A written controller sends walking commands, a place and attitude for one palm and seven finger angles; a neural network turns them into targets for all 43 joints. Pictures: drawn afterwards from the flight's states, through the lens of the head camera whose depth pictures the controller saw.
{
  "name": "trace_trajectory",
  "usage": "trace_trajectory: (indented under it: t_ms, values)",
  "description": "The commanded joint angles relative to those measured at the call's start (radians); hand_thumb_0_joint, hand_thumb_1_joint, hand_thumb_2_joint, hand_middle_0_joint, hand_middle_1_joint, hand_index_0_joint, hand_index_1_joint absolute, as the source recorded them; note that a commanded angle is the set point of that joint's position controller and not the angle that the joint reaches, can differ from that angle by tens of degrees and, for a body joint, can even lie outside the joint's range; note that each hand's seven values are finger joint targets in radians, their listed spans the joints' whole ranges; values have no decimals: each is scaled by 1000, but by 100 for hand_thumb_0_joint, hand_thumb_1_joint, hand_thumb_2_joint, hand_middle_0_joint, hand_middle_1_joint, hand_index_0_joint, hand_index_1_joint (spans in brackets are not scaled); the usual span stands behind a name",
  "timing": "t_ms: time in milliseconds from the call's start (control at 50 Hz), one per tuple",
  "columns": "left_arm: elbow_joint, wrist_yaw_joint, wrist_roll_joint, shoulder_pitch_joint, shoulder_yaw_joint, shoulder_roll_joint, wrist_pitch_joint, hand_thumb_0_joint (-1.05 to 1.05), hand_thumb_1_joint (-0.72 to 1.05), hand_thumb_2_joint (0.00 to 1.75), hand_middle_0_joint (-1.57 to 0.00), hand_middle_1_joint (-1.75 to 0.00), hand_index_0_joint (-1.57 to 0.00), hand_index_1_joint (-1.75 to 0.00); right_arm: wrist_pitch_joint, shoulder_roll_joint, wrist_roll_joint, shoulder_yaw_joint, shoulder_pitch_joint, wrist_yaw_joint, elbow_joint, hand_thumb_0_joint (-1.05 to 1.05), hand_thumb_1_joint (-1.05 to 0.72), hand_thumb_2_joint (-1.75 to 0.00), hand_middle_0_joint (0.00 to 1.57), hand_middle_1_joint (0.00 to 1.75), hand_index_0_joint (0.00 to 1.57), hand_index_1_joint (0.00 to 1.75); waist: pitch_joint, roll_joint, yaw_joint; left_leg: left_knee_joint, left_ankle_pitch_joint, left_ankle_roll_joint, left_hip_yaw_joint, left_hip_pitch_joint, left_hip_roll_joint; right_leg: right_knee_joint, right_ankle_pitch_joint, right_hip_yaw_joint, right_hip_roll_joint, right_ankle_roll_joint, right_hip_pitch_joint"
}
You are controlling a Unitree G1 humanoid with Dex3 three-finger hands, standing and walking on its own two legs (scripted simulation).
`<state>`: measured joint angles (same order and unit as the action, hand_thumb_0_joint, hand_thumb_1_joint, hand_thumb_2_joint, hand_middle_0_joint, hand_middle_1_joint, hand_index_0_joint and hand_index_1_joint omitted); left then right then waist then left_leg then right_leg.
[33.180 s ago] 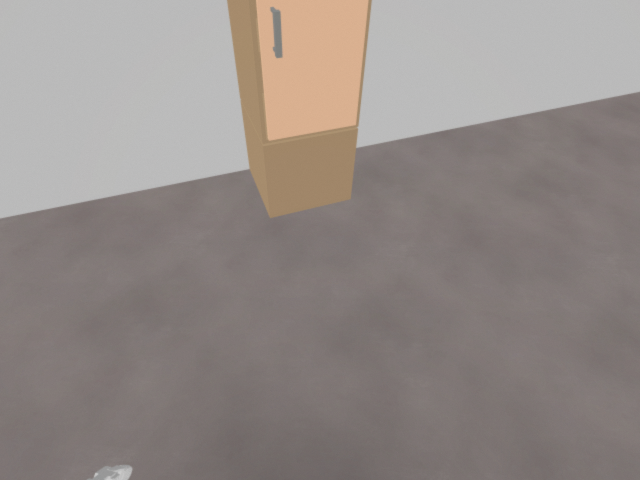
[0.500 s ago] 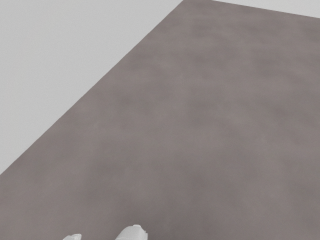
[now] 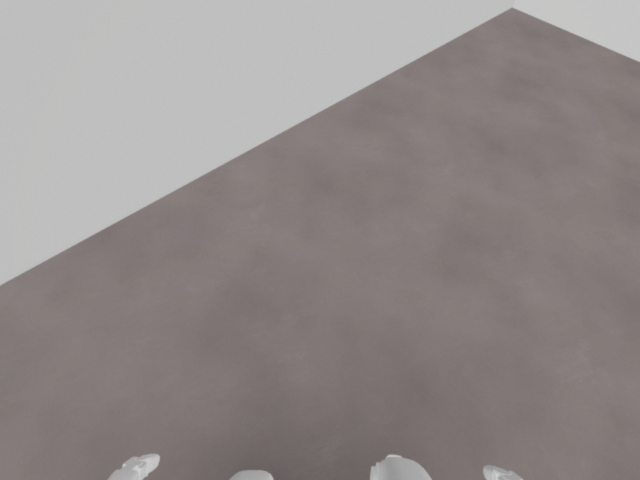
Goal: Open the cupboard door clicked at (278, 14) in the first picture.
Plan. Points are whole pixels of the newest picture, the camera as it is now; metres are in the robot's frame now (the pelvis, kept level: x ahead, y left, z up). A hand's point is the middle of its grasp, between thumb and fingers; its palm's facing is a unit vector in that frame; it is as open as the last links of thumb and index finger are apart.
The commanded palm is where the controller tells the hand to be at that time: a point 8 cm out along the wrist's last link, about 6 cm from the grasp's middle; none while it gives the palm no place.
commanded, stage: turn to face it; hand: left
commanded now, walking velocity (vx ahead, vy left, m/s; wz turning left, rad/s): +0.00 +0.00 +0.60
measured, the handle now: out of the picture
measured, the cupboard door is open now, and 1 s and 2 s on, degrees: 46 46 46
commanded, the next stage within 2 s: none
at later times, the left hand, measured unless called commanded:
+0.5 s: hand out of the picture +0.02 +0.19 -0.19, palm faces +0.31 -0.92 -0.22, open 7.4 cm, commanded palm none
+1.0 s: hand out of the picture -0.03 +0.14 -0.17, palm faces +0.60 -0.77 -0.21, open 7.4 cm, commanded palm none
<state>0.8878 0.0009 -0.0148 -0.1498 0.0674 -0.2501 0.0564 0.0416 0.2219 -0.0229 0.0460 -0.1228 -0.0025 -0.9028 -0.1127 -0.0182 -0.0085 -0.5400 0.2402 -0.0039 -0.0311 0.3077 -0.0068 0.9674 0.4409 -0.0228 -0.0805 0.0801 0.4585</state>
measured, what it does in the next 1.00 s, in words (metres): steps on the spot, turning left: right foot, then left foot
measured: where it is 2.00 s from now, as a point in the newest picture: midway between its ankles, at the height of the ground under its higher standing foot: outside the picture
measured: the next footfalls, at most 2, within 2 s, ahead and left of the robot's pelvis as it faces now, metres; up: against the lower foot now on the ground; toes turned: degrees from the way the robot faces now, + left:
right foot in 0.12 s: +0.07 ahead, -0.17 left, +0.00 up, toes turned +2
left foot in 0.42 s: +0.03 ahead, +0.10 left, +0.00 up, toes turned +20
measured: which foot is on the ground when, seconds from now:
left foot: down 0.00-0.12, up 0.14-0.40, down 0.42-0.72, up 0.74-1.00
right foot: up 0.00-0.10, down 0.12-0.42, up 0.44-0.70, down 0.72-1.00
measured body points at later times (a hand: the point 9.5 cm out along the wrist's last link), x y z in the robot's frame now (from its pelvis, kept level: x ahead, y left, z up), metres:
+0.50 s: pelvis +0.02 -0.03 -0.01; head +0.06 +0.01 +0.43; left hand +0.00 +0.23 -0.17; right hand +0.19 -0.25 -0.14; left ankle -0.01 +0.09 -0.74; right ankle +0.02 -0.17 -0.69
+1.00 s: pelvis +0.03 -0.06 +0.00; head +0.07 -0.02 +0.45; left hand -0.06 +0.18 -0.15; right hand +0.28 -0.21 -0.13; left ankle -0.03 +0.04 -0.71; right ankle +0.10 -0.17 -0.73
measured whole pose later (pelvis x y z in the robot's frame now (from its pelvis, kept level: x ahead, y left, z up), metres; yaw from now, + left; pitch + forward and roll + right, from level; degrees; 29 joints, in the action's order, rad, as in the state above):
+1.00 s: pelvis +0.03 -0.06 +0.00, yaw +37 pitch +0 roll +1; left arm 0.88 0.01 -0.03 -0.22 0.04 -0.21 0.01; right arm 0.07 0.24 -0.01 0.07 -0.12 -0.03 -0.91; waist -0.11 -0.05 0.00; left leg -0.72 0.42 0.06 0.08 0.35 -0.02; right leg 0.56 0.31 -0.20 -0.16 0.03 0.24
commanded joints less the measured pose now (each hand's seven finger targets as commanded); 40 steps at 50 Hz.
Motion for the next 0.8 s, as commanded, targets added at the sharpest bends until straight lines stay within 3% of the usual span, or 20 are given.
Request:
trace_trajectory:
  t_ms: [0,60,80,100,140,160,200,260,340,360,380,400,440,500,640,660,680,700,740,780]
  values:
    - [-75,5,-3,-41,20,-74,-28,0,90,90,-20,-30,-20,-30,-12,229,-6,70,5,9,79,0,-90,-90,20,30,20,30,135,208,15,184,-84,-136,-239,-4,-193,-194,-20,-27,51,-5,-115]
    - [-52,12,-4,-156,36,-116,-46,0,90,90,-20,-30,-20,-30,-5,192,7,73,50,5,103,0,-90,-90,20,30,20,30,154,81,-51,21,26,-61,-194,169,-96,-537,-161,8,16,-21,-374]
    - [-54,23,-21,-184,56,-212,-58,0,90,90,-20,-30,-20,-30,-4,112,16,63,35,-1,119,0,-90,-90,20,30,20,30,154,-220,-65,-230,242,19,-44,337,45,-719,-66,321,-250,-106,-450]
    - [-73,27,-17,-155,56,-262,-55,0,90,90,-20,-30,-20,-30,-4,119,13,64,57,-7,136,0,-90,-90,20,30,20,30,136,-322,-72,-501,381,37,-5,314,51,-780,-78,452,-430,-206,-311]
    - [-104,28,-14,-30,39,-189,-54,0,90,90,-20,-30,-20,-30,8,117,4,64,9,-20,111,0,-90,-90,20,30,20,30,108,-196,6,-685,264,32,-17,269,-6,-742,-45,284,-331,-217,-179]
    - [-111,29,-12,3,30,-156,-54,0,90,90,-20,-30,-20,-30,14,117,1,66,-3,-22,85,0,-90,-90,20,30,20,30,104,-249,26,-718,227,45,-2,278,-26,-704,-152,202,-273,-191,-200]
    - [-108,31,-12,5,21,-130,-56,0,90,90,-20,-30,-20,-30,12,99,8,55,-8,-27,80,0,-90,-90,20,30,20,30,121,-260,26,-600,228,64,43,245,-37,-642,-428,55,-246,-181,-265]
    - [-74,30,-14,-101,33,-164,-63,0,90,90,-20,-30,-20,-30,-4,63,15,32,53,-29,91,0,-90,-90,20,30,20,30,173,-170,-31,-286,243,72,114,192,-16,-521,-754,2,-255,-183,-441]
    - [-51,20,-5,-117,44,-195,-59,0,90,90,-20,-30,-20,-30,-15,81,14,31,-20,-27,70,0,-90,-90,20,30,20,30,188,-149,-1,12,42,47,152,-18,23,-389,-723,-68,-248,-117,-371]
    - [-60,17,3,-98,42,-181,-55,0,90,90,-20,-30,-20,-30,-20,122,12,42,-76,-26,56,0,-90,-90,20,30,20,30,213,-68,36,104,-105,28,103,-161,-11,-291,-620,-100,-233,-74,-265]
    - [-90,11,9,-93,33,-117,-47,0,90,90,-20,-30,-20,-30,-29,230,2,68,-139,-18,51,0,-90,-90,20,30,20,30,259,204,69,139,-379,-76,-215,-323,-252,-92,-200,-155,-116,-1,-21]
    - [-130,13,7,-7,7,-73,-41,0,90,90,-20,-30,-20,-30,-23,292,3,86,-210,-7,38,0,-90,-90,20,30,20,30,245,320,110,155,-700,-211,-402,-347,-412,89,238,-89,-40,27,135]
    - [-138,19,-2,44,17,-88,-31,0,90,90,-20,-30,-20,-30,-24,272,-6,77,-187,8,33,0,-90,-90,20,30,20,30,215,189,96,163,-432,-227,-332,-227,-358,181,148,12,-45,1,133]
    - [-90,8,0,15,19,-81,-24,0,90,90,-20,-30,-20,-30,-26,220,-5,62,-51,19,64,0,-90,-90,20,30,20,30,142,243,35,168,-337,-155,-227,-124,-243,104,29,21,-26,4,85]
    - [-55,8,7,-98,22,-72,-39,0,90,90,-20,-30,-20,-30,-10,218,0,72,6,14,80,0,-90,-90,20,30,20,30,172,172,-14,97,-209,-108,-245,23,-162,-384,-128,-41,70,-14,-257]
    - [-48,13,3,-148,32,-106,-47,0,90,90,-20,-30,-20,-30,-8,194,8,69,28,11,92,0,-90,-90,20,30,20,30,177,93,-44,23,-95,-65,-213,109,-107,-546,-189,0,25,-22,-369]
    - [-47,24,-15,-174,52,-198,-59,0,90,90,-20,-30,-20,-30,-8,119,18,62,21,4,111,0,-90,-90,20,30,20,30,166,-183,-58,-198,163,12,-76,295,28,-709,-131,281,-224,-99,-467]
    - [-61,27,-15,-159,54,-251,-57,0,90,90,-20,-30,-20,-30,-6,118,14,62,42,-3,127,0,-90,-90,20,30,20,30,143,-315,-67,-465,376,43,-4,300,64,-770,-165,432,-421,-206,-353]
    - [-88,32,-10,-48,32,-158,-59,0,90,90,-20,-30,-20,-30,7,128,3,66,22,-15,98,0,-90,-90,20,30,20,30,82,-181,1,-671,270,33,-45,288,-8,-732,-163,278,-329,-224,-225]
    - [-96,30,-7,-11,19,-129,-59,0,90,90,-20,-30,-20,-30,17,116,3,61,5,-22,70,0,-90,-90,20,30,20,30,89,-226,25,-686,215,58,4,269,-29,-667,-365,110,-256,-193,-245]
